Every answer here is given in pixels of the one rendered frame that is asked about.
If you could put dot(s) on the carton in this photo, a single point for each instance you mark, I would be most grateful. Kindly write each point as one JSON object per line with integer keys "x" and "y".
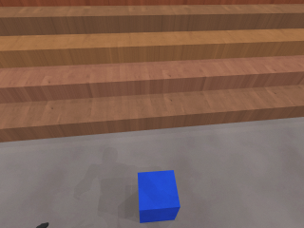
{"x": 158, "y": 196}

